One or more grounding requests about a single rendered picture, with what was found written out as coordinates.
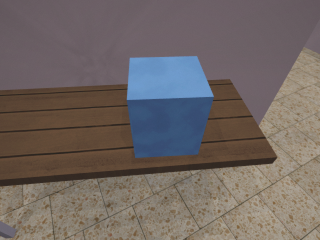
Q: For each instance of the table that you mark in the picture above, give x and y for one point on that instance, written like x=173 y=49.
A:
x=84 y=132

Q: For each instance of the carton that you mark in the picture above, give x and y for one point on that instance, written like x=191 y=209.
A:
x=169 y=101

